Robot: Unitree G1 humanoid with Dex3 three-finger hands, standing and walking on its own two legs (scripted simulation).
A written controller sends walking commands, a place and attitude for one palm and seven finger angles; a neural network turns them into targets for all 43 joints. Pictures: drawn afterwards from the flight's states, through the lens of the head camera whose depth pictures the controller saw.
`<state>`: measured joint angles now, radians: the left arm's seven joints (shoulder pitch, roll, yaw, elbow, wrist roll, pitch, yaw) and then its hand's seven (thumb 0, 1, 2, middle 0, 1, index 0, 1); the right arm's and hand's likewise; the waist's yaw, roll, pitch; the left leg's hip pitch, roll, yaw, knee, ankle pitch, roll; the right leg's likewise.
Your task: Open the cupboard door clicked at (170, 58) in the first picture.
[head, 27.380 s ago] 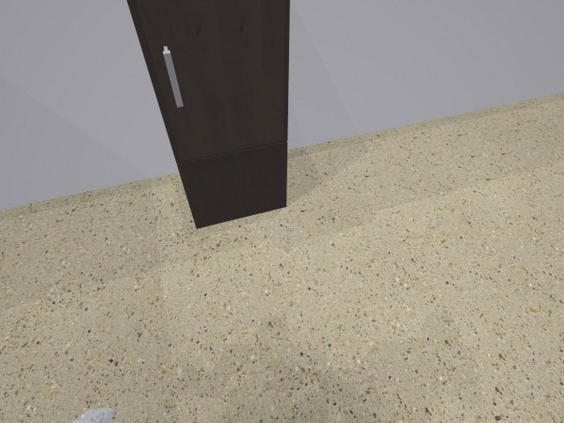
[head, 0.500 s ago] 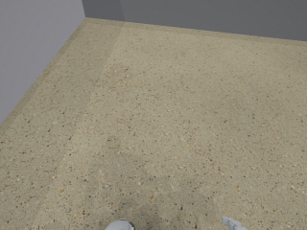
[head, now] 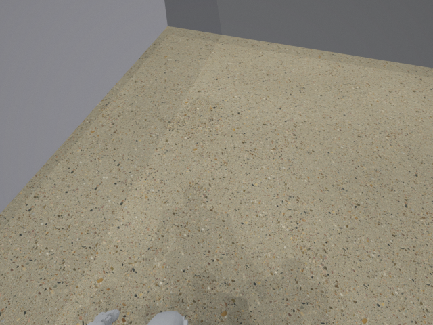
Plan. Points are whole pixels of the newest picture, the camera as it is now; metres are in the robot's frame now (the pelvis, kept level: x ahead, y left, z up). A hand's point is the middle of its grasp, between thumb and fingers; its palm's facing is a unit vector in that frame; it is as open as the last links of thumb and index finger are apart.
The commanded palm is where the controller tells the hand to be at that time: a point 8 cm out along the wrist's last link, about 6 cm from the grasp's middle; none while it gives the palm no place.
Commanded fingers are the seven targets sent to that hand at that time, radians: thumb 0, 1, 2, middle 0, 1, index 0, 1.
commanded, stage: turn to face it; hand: left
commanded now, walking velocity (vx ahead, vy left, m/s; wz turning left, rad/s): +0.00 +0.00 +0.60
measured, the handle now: out of the picture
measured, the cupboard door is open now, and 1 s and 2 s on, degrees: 37 37 37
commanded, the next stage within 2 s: none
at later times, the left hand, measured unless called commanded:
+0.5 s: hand out of the picture +0.10 +0.22 -0.16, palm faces +0.29 -0.91 -0.31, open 7.4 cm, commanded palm none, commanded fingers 0.00 0.90 0.90 -0.20 -0.30 -0.20 -0.30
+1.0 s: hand out of the picture +0.00 +0.18 -0.18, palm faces +0.60 -0.76 -0.24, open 7.4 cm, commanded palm none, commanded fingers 0.00 0.90 0.90 -0.20 -0.30 -0.20 -0.30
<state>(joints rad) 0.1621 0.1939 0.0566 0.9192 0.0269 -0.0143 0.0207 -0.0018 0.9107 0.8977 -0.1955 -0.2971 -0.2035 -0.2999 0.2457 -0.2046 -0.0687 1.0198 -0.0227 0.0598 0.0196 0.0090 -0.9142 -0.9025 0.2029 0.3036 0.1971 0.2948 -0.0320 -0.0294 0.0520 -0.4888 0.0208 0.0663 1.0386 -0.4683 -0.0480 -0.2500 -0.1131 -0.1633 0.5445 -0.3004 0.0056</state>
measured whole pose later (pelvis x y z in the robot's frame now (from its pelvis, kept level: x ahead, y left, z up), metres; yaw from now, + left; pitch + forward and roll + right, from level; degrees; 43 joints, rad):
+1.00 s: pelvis +0.08 -0.03 +0.00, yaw +36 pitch +1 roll +0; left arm 0.19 0.26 0.08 0.92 0.02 0.06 0.01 0.00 0.90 0.90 -0.20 -0.30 -0.20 -0.30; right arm 0.12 -0.21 -0.05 0.90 -0.03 0.03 0.01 0.00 -0.90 -0.90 0.20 0.30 0.20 0.30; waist 0.01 -0.05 0.11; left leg -0.30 0.00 0.02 0.56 -0.29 0.01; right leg -0.48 -0.10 -0.06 1.08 -0.48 0.08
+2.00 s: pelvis +0.15 -0.05 -0.01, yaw +72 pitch +1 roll +1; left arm 0.13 0.21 0.04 0.84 0.02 0.00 0.02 0.00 0.90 0.90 -0.20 -0.30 -0.20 -0.30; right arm 0.17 -0.26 -0.09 0.94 -0.02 0.07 0.02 0.01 -0.90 -0.90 0.21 0.30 0.20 0.30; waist -0.03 0.04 0.11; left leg -0.45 -0.04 -0.08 0.98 -0.49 -0.04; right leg -0.28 -0.05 -0.08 0.59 -0.32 -0.01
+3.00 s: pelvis +0.18 -0.01 +0.00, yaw +107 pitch +0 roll +1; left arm 0.25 0.19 0.04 0.92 0.03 0.00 0.01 0.00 0.90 0.90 -0.20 -0.30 -0.21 -0.30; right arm 0.12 -0.23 -0.06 0.97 -0.01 0.06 0.02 0.01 -0.91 -0.90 0.20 0.30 0.20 0.29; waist 0.01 -0.04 0.11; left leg -0.33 0.00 0.05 0.73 -0.43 -0.05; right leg -0.20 -0.12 -0.18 0.53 -0.32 0.02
